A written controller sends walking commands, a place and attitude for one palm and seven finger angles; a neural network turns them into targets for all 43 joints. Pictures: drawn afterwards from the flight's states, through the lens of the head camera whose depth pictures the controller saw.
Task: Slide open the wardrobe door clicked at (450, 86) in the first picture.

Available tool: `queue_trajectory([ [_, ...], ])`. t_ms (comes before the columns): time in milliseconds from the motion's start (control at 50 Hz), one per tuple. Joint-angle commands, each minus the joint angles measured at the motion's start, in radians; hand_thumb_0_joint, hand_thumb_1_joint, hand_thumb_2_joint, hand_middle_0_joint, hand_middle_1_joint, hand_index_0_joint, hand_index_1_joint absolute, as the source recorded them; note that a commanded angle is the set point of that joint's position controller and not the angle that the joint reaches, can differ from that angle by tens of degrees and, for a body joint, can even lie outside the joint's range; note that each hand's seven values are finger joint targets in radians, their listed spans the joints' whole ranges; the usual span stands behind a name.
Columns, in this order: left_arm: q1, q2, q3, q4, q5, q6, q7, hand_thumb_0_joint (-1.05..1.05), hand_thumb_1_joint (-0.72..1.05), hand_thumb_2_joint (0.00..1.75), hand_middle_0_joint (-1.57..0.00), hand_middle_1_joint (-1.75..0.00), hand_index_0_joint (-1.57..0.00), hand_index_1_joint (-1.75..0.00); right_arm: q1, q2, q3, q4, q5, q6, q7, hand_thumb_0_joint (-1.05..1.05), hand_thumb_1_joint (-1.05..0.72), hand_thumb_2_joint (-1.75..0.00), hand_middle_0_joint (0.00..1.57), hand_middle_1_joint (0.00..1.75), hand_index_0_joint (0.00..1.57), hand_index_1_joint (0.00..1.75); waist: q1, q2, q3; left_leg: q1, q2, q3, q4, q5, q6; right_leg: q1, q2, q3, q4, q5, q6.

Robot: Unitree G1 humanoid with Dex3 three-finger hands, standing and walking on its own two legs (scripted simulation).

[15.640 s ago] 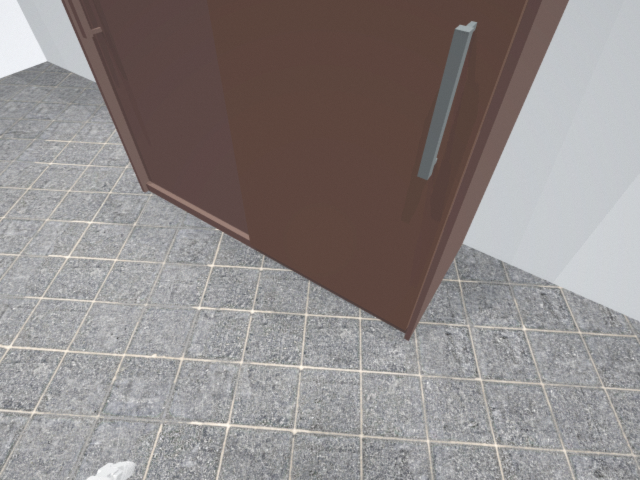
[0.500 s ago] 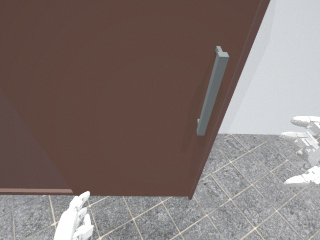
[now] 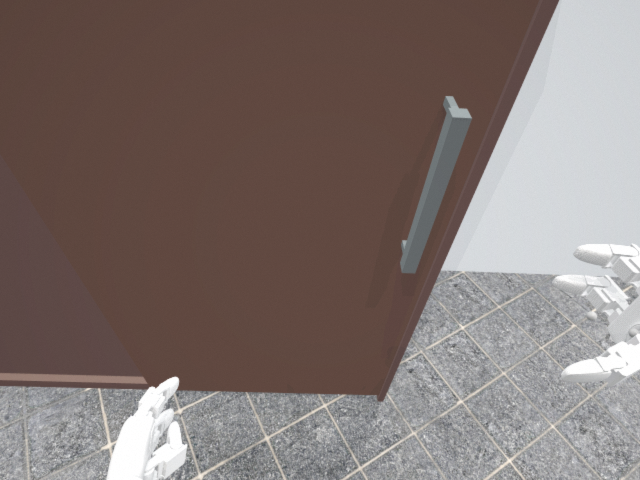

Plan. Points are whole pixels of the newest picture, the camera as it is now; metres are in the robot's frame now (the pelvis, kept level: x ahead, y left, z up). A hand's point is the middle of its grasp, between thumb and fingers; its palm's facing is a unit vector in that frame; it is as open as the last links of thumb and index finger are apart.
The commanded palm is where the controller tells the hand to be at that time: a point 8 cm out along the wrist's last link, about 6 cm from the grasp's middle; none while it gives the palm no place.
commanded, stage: move the hooked fingers beside the handle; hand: right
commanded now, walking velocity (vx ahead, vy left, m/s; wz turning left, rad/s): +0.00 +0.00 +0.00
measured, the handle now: (426, 195) +0.49 -0.14 +0.11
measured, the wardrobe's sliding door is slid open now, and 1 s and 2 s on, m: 0.00 0.00 0.00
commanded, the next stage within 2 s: none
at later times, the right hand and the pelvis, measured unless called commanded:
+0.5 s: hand (546, 279) +0.33 -0.25 +0.13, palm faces +0.03 +1.00 -0.03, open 14.0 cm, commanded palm +0.30 -0.29 +0.14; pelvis +0.00 +0.00 +0.00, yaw +0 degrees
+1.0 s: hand (507, 246) +0.38 -0.22 +0.13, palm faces +0.02 +1.00 -0.01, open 14.0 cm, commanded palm +0.35 -0.27 +0.13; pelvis +0.01 +0.00 +0.00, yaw +1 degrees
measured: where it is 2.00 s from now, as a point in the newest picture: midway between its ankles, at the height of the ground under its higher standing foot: outside the picture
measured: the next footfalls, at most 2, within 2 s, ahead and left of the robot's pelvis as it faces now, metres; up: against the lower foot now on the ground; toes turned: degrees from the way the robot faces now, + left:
none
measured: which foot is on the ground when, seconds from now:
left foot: down 0.00-1.00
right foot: down 0.00-1.00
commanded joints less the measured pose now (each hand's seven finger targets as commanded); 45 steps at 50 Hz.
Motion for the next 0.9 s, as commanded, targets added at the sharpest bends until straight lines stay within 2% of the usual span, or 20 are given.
queue_trajectory([
  [0, -0.100, 0.133, 0.054, -0.155, -0.007, -0.053, 0.012, 0.00, 0.90, 0.90, -0.20, -0.30, -0.20, -0.30, -0.264, -0.270, -0.088, -0.211, 0.026, -0.060, 0.009, 0.00, 0.50, -0.30, 0.30, 1.20, 0.30, 1.20, 0.005, -0.015, -0.164, 0.009, -0.012, -0.059, -0.080, 0.191, -0.003, 0.076, 0.021, 0.060, -0.080, 0.184, -0.024],
  [100, -0.099, 0.128, 0.053, -0.148, -0.006, -0.055, 0.018, 0.00, 0.90, 0.90, -0.20, -0.30, -0.20, -0.30, -0.339, -0.242, -0.046, -0.225, 0.016, -0.074, -0.012, 0.00, 0.50, -0.30, 0.30, 1.20, 0.30, 1.20, 0.015, -0.030, -0.173, -0.006, -0.011, -0.059, -0.080, 0.176, -0.002, 0.095, 0.021, 0.065, -0.082, 0.172, -0.025],
  [140, -0.088, 0.133, 0.053, -0.134, -0.006, -0.047, 0.020, 0.00, 0.90, 0.90, -0.20, -0.30, -0.20, -0.30, -0.339, -0.263, -0.056, -0.169, 0.007, -0.068, -0.023, 0.00, 0.50, -0.30, 0.30, 1.20, 0.30, 1.20, 0.016, -0.003, -0.140, -0.016, -0.011, -0.062, -0.092, 0.144, -0.002, 0.075, 0.017, 0.062, -0.084, 0.150, -0.024],
  [160, -0.093, 0.131, 0.052, -0.135, -0.008, -0.045, 0.022, 0.00, 0.90, 0.90, -0.20, -0.30, -0.20, -0.30, -0.384, -0.240, -0.031, -0.169, 0.002, -0.068, -0.024, 0.00, 0.50, -0.30, 0.30, 1.20, 0.30, 1.20, 0.026, -0.009, -0.144, -0.021, -0.009, -0.062, -0.089, 0.150, -0.003, 0.078, 0.020, 0.062, -0.087, 0.150, -0.025],
  [200, -0.095, 0.127, 0.053, -0.138, -0.007, -0.047, 0.023, 0.00, 0.90, 0.90, -0.20, -0.30, -0.20, -0.30, -0.406, -0.235, -0.022, -0.173, -0.005, -0.070, -0.034, 0.00, 0.50, -0.30, 0.30, 1.20, 0.30, 1.20, 0.021, -0.043, -0.173, -0.016, -0.006, -0.059, -0.081, 0.162, 0.001, 0.097, 0.021, 0.065, -0.087, 0.163, -0.024],
  [240, -0.085, 0.133, 0.055, -0.136, -0.004, -0.042, 0.020, 0.00, 0.90, 0.90, -0.20, -0.30, -0.20, -0.30, -0.371, -0.264, -0.052, -0.145, -0.007, -0.069, -0.041, 0.00, 0.50, -0.30, 0.30, 1.20, 0.30, 1.20, 0.009, 0.010, -0.186, 0.011, -0.008, -0.059, -0.078, 0.191, 0.000, 0.083, 0.016, 0.063, -0.082, 0.191, -0.025],
  [300, -0.087, 0.132, 0.054, -0.130, -0.008, -0.032, 0.022, 0.00, 0.90, 0.90, -0.20, -0.30, -0.20, -0.30, -0.446, -0.265, -0.044, -0.103, -0.013, -0.070, -0.046, 0.00, 0.50, -0.30, 0.30, 1.20, 0.30, 1.20, 0.024, -0.015, -0.168, -0.011, -0.005, -0.062, -0.080, 0.169, -0.001, 0.070, 0.018, 0.059, -0.085, 0.165, -0.022],
  [320, -0.088, 0.130, 0.055, -0.135, -0.008, -0.032, 0.021, 0.00, 0.90, 0.90, -0.20, -0.30, -0.20, -0.30, -0.454, -0.256, -0.036, -0.111, -0.015, -0.075, -0.048, 0.00, 0.50, -0.30, 0.30, 1.20, 0.30, 1.20, 0.022, -0.034, -0.182, -0.009, -0.004, -0.061, -0.075, 0.179, 0.001, 0.082, 0.020, 0.058, -0.083, 0.176, -0.022],
  [340, -0.084, 0.131, 0.056, -0.140, -0.005, -0.032, 0.017, 0.00, 0.90, 0.90, -0.20, -0.30, -0.20, -0.30, -0.431, -0.257, -0.038, -0.112, -0.015, -0.076, -0.050, 0.00, 0.50, -0.30, 0.30, 1.20, 0.30, 1.20, 0.012, -0.009, -0.197, 0.006, -0.005, -0.062, -0.073, 0.195, 0.002, 0.081, 0.016, 0.057, -0.080, 0.192, -0.024],
  [380, -0.083, 0.128, 0.056, -0.144, -0.007, -0.029, 0.016, 0.00, 0.90, 0.90, -0.20, -0.30, -0.20, -0.30, -0.450, -0.244, -0.025, -0.119, -0.020, -0.078, -0.057, 0.00, 0.50, -0.30, 0.30, 1.20, 0.30, 1.20, 0.014, -0.045, -0.222, 0.013, -0.003, -0.061, -0.064, 0.223, 0.003, 0.091, 0.019, 0.054, -0.080, 0.214, -0.022],
  [440, -0.066, 0.136, 0.062, -0.133, -0.007, -0.022, 0.014, 0.00, 0.90, 0.90, -0.20, -0.30, -0.20, -0.30, -0.454, -0.239, -0.018, -0.066, -0.020, -0.077, -0.063, 0.00, 0.50, -0.30, 0.30, 1.20, 0.30, 1.20, 0.022, 0.029, -0.197, 0.000, -0.006, -0.060, -0.071, 0.213, -0.002, 0.073, 0.012, 0.050, -0.078, 0.203, -0.025],
  [500, -0.067, 0.133, 0.061, -0.139, -0.006, -0.015, 0.011, 0.00, 0.90, 0.90, -0.20, -0.30, -0.20, -0.30, -0.487, -0.239, -0.016, -0.079, -0.029, -0.080, -0.074, 0.00, 0.50, -0.30, 0.30, 1.20, 0.30, 1.20, 0.020, -0.028, -0.225, 0.000, -0.003, -0.061, -0.061, 0.222, 0.002, 0.081, 0.018, 0.051, -0.080, 0.210, -0.022],
  [560, -0.057, 0.136, 0.066, -0.135, -0.007, -0.010, 0.008, 0.00, 0.90, 0.90, -0.20, -0.30, -0.20, -0.30, -0.486, -0.242, -0.021, -0.069, -0.033, -0.087, -0.086, 0.00, 0.50, -0.30, 0.30, 1.20, 0.30, 1.20, 0.022, 0.016, -0.227, 0.008, -0.006, -0.062, -0.062, 0.236, 0.000, 0.077, 0.013, 0.048, -0.078, 0.221, -0.025],
  [620, -0.052, 0.130, 0.066, -0.132, -0.005, -0.008, 0.008, 0.00, 0.90, 0.90, -0.20, -0.30, -0.20, -0.30, -0.527, -0.214, 0.007, -0.091, -0.037, -0.097, -0.098, 0.00, 0.50, -0.30, 0.30, 1.20, 0.30, 1.20, 0.028, -0.036, -0.245, -0.004, -0.007, -0.057, -0.055, 0.241, 0.005, 0.103, 0.014, 0.053, -0.079, 0.235, -0.021],
  [680, -0.045, 0.132, 0.066, -0.121, -0.007, 0.000, 0.008, 0.00, 0.90, 0.90, -0.20, -0.30, -0.20, -0.30, -0.568, -0.169, 0.057, -0.064, -0.044, -0.091, -0.111, 0.00, 0.50, -0.30, 0.30, 1.20, 0.30, 1.20, 0.044, -0.012, -0.219, -0.024, -0.008, -0.057, -0.062, 0.235, 0.002, 0.099, 0.013, 0.051, -0.082, 0.224, -0.024],
  [720, -0.035, 0.138, 0.067, -0.110, -0.006, 0.008, 0.010, 0.00, 0.90, 0.90, -0.20, -0.30, -0.20, -0.30, -0.580, -0.200, 0.030, -0.009, -0.050, -0.084, -0.123, 0.00, 0.50, -0.30, 0.30, 1.20, 0.30, 1.20, 0.042, 0.020, -0.204, -0.027, -0.007, -0.057, -0.064, 0.217, 0.003, 0.077, 0.013, 0.056, -0.085, 0.203, -0.023],
  [740, -0.028, 0.144, 0.069, -0.104, -0.006, 0.016, 0.010, 0.00, 0.90, 0.90, -0.20, -0.30, -0.20, -0.30, -0.590, -0.219, 0.026, 0.008, -0.057, -0.084, -0.125, 0.00, 0.50, -0.30, 0.30, 1.20, 0.30, 1.20, 0.043, 0.045, -0.210, -0.019, -0.006, -0.061, -0.068, 0.219, 0.001, 0.072, 0.009, 0.048, -0.080, 0.204, -0.026],
  [800, -0.030, 0.136, 0.066, -0.110, -0.004, 0.026, 0.007, 0.00, 0.90, 0.90, -0.20, -0.30, -0.20, -0.30, -0.649, -0.219, 0.030, 0.014, -0.070, -0.098, -0.138, 0.00, 0.50, -0.30, 0.30, 1.20, 0.30, 1.20, 0.040, -0.015, -0.245, -0.009, -0.004, -0.065, -0.056, 0.226, 0.006, 0.083, 0.016, 0.052, -0.080, 0.214, -0.022],
  [840, -0.022, 0.136, 0.067, -0.104, -0.003, 0.033, 0.004, 0.00, 0.90, 0.90, -0.20, -0.30, -0.20, -0.30, -0.686, -0.212, 0.049, 0.012, -0.074, -0.115, -0.143, 0.00, 0.50, -0.30, 0.30, 1.20, 0.30, 1.20, 0.049, 0.005, -0.262, -0.003, -0.007, -0.064, -0.053, 0.252, 0.006, 0.095, 0.011, 0.051, -0.072, 0.241, -0.026],
  [880, -0.021, 0.133, 0.070, -0.107, 0.000, 0.037, -0.001, 0.00, 0.90, 0.90, -0.20, -0.30, -0.20, -0.30, -0.677, -0.210, 0.037, 0.017, -0.073, -0.127, -0.146, 0.00, 0.50, -0.30, 0.30, 1.20, 0.30, 1.20, 0.042, -0.009, -0.291, 0.017, -0.007, -0.066, -0.044, 0.288, 0.008, 0.103, 0.015, 0.050, -0.068, 0.270, -0.024],
])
